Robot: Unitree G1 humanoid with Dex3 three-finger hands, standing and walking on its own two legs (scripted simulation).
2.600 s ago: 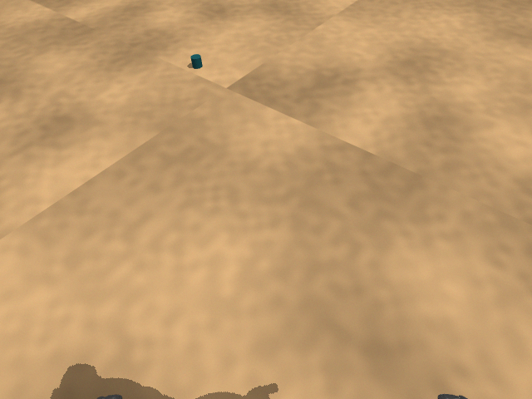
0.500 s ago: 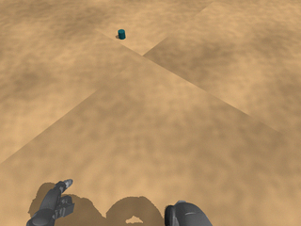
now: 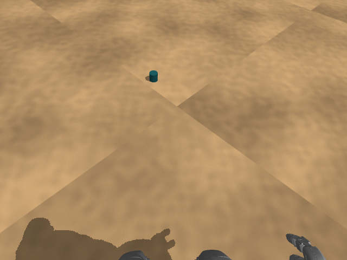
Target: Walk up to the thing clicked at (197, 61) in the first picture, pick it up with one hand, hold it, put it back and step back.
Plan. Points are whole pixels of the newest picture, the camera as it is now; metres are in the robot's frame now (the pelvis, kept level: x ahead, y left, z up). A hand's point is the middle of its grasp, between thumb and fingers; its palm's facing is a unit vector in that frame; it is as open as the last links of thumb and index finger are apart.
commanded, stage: walk up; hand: left
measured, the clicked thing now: (153, 76) +1.61 +0.14 -0.72
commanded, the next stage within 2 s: none
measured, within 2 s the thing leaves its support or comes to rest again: neither
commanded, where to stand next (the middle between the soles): +1.23 -0.12 m, yaw +1 degrees
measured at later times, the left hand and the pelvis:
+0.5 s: hand (117, 158) +0.40 +0.19 -0.11, palm faces +0.00 -0.93 -0.37, open 7.3 cm; pelvis +0.28 -0.07 +0.01, yaw -1 degrees
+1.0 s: hand (116, 126) +0.56 +0.22 -0.15, palm faces -0.04 -0.95 -0.31, open 7.3 cm; pelvis +0.52 -0.05 +0.01, yaw +0 degrees
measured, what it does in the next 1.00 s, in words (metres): walks ahead: right foot, then left foot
